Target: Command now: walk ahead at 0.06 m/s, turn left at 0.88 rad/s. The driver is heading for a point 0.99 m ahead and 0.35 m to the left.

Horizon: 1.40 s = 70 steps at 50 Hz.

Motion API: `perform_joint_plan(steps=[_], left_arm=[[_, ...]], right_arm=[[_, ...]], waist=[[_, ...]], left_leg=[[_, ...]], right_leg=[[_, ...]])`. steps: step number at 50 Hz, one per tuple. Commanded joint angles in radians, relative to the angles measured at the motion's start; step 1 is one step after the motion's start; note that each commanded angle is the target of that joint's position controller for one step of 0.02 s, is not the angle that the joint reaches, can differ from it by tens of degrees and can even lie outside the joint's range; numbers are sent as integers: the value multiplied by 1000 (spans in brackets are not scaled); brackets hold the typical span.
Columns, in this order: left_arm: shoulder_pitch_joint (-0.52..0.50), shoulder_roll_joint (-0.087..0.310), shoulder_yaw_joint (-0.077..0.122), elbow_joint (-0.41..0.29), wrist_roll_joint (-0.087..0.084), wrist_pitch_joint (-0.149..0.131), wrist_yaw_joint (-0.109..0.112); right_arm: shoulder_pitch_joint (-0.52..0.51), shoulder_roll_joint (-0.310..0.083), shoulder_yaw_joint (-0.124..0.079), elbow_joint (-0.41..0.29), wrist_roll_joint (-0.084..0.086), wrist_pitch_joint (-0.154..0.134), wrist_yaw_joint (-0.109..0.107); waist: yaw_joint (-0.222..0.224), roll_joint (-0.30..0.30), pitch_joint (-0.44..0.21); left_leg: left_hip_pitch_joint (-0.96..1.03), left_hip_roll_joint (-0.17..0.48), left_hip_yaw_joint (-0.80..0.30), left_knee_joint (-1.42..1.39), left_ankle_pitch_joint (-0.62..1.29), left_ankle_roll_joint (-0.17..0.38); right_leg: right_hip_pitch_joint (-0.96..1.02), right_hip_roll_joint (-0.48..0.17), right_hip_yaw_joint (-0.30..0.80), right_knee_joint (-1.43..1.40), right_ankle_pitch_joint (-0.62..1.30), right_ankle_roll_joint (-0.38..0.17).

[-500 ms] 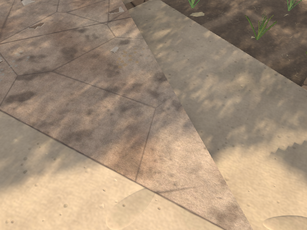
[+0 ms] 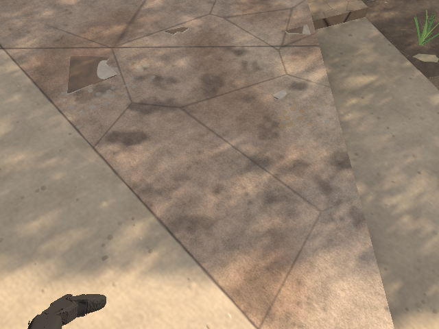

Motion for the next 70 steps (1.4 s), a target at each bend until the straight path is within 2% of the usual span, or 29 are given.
perform_joint_plan(steps=[1,8,9,10,11,12,14,16,25,31,32,33,34,35,36,37,39,44,45,49,55,57,59,60,61,62,63,65,70], left_arm=[[35,95,36,-31,-13,-7,9],[41,139,66,0,-23,-58,-20],[69,156,75,14,-21,-59,-21],[59,197,83,0,-5,-49,-16],[59,234,88,-6,32,-33,-17],[44,177,82,-29,38,-36,-14],[-15,109,61,-59,10,-21,4],[-6,122,54,-63,4,-7,19],[66,205,89,-22,13,13,7],[64,217,106,11,-35,-5,-23],[90,189,99,30,-45,-5,-27],[137,141,86,42,-30,-6,-34],[102,74,55,-25,28,-7,-44],[18,128,70,-44,-1,-23,-42],[-43,167,81,-54,-40,-35,-47],[-38,178,89,-49,-45,-44,-48],[38,182,93,-9,-18,-55,-51],[53,134,74,26,-18,-77,-55],[109,105,57,57,79,-25,-95],[22,129,59,23,18,6,-133],[3,136,51,-19,24,0,-144],[17,128,43,-27,18,4,-135],[231,152,59,25,11,-2,-111],[499,202,83,107,16,-18,-99],[596,360,122,125,23,-23,-81],[524,369,117,103,-3,-27,-85],[460,334,112,91,5,-27,-81],[454,282,103,109,1,-34,-64],[419,207,71,100,-15,-66,-55]], right_arm=[[-29,-158,-56,-93,7,17,-20],[-59,-154,-66,-122,6,33,-8],[-62,-135,-59,-126,11,33,-5],[8,-82,-43,-114,10,35,0],[-2,-101,-46,-146,23,28,11],[1,-198,-71,-131,5,13,21],[35,-203,-76,-76,8,26,21],[47,-149,-53,-74,10,37,24],[-72,-75,-17,-127,3,26,30],[-16,-77,-35,-100,1,50,47],[45,-87,-46,-73,-2,49,41],[114,-165,-71,-54,-4,43,29],[157,-267,-86,-63,-1,30,14],[212,-244,-80,-66,-27,-1,26],[215,-202,-64,-41,-18,-26,32],[166,-179,-52,-25,-5,-41,29],[74,-129,-22,-31,-9,-56,20],[113,-132,-16,1,-18,-100,14],[157,-157,-21,30,-41,-91,34],[178,-142,-20,43,-53,-101,47],[176,-145,-27,102,-70,-116,20],[174,-149,-27,124,-79,-111,21],[150,-186,-31,133,-69,-101,20],[126,-185,-23,118,-67,-93,15],[146,-71,14,53,-53,-105,29],[78,-43,26,18,-67,-128,44],[-42,-85,24,-11,-75,-143,49],[-40,-91,31,9,-78,-157,49],[-87,-61,53,-10,-96,-80,64]], waist=[[13,112,-219],[17,172,-183],[30,124,-193],[-7,-23,-245],[-19,-304,-218],[-7,-265,-199],[-9,-126,-149],[8,-92,-107],[74,-176,-158],[22,-179,-164],[-1,-141,-175],[-8,40,-186],[12,363,-204],[-95,269,-310],[-100,182,-223],[-64,166,-145],[4,171,-85],[12,109,-61],[17,127,-74],[-16,139,24],[-1,87,83],[7,89,76],[112,88,-66],[235,7,-209],[219,-297,-275],[163,-352,-289],[166,-221,-155],[105,3,-95],[43,-41,11]], left_leg=[[183,215,-316,-133,-201,58],[214,189,-455,-48,-186,36],[153,147,-427,19,-299,8],[34,71,-306,210,-543,-34],[-144,-38,-67,449,-614,-86],[-203,58,-47,638,-545,-137],[-221,113,5,775,-420,-169],[-263,147,75,873,-353,-186],[-166,293,199,533,-302,-202],[104,237,275,141,-258,-100],[231,201,271,19,-173,-65],[438,278,112,-59,128,-10],[600,532,-245,-17,280,149],[563,598,-408,-145,-206,281],[519,556,-381,-232,-664,234],[447,541,-363,-264,-771,188],[341,469,-250,-290,-679,138],[336,420,-98,-334,-443,106],[329,370,-36,-370,-477,83],[316,438,31,-435,-497,67],[517,521,195,-443,-392,24],[524,507,291,-369,-106,14],[482,469,390,-4,604,5],[321,411,420,362,668,-14],[-67,289,391,745,189,-74],[-334,123,183,907,-385,-86],[-480,184,96,987,-320,-70],[-378,279,100,847,-216,-64],[-291,307,170,630,-215,-133]], right_leg=[[70,48,-51,-109,67,13],[286,46,-39,-484,105,-46],[408,-15,-30,-589,201,-71],[565,-201,97,-592,249,-153],[560,-360,291,-627,382,-298],[530,-407,325,-623,381,-344],[499,-295,112,-580,304,-272],[473,-262,15,-592,331,-263],[551,-324,-204,-616,390,-292],[496,-359,-301,-500,363,-211],[434,-330,-341,-407,328,-160],[241,-251,-416,-197,144,-78],[-123,-123,-428,131,-388,3],[-228,-90,-227,274,-355,-9],[-283,-118,-194,289,-248,-47],[-302,-130,-200,256,-157,-70],[-219,-142,-197,183,16,-61],[-171,-121,-208,-4,282,-31],[-130,-103,-285,-7,240,-18],[-128,-98,-246,-106,258,-26],[-171,-121,-253,-184,157,-150],[-64,-90,-322,-221,47,-214],[258,44,-414,-221,-36,-275],[593,98,-363,-278,-66,-300],[859,-158,145,-469,-476,-393],[923,-266,679,-748,-651,-440],[906,-274,615,-736,-423,-409],[711,-218,368,-670,-122,-362],[443,-89,167,-760,61,-368]])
